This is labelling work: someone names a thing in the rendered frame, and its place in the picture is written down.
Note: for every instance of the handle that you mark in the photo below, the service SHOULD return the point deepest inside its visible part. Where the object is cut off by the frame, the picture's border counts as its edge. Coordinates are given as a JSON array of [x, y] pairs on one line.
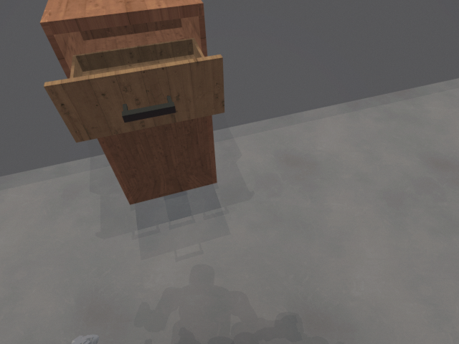
[[148, 112]]

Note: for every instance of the cabinet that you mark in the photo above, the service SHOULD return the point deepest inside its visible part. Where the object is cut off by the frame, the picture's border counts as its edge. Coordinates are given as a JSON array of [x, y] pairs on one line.
[[152, 162]]

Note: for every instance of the drawer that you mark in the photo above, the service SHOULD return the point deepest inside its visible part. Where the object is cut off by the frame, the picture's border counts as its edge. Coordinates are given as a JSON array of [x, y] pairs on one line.
[[91, 101]]

